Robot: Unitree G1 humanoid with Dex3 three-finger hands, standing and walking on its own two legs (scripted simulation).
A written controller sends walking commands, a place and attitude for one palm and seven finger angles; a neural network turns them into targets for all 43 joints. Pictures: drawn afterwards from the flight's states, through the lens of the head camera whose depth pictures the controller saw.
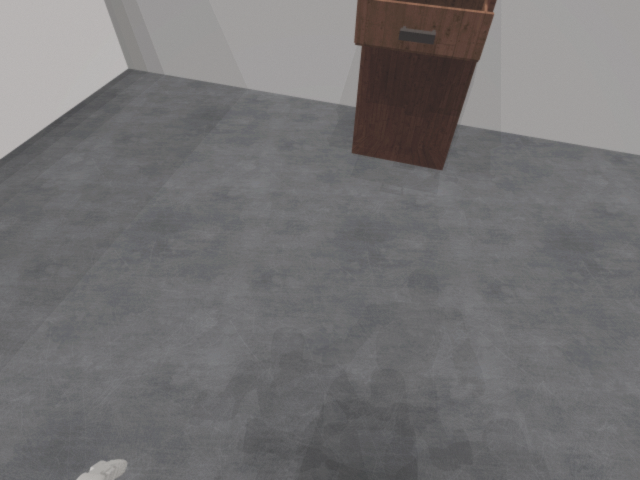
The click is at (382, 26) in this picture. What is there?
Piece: drawer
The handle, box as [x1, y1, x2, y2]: [398, 26, 435, 43]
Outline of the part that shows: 400,29 398,39 433,43 435,30 416,30 406,28 405,26 403,26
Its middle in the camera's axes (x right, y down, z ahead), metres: +0.32 -0.67 +1.26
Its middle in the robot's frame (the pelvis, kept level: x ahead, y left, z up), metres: +1.41 -0.25 -0.01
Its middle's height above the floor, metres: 0.76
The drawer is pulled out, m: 0.30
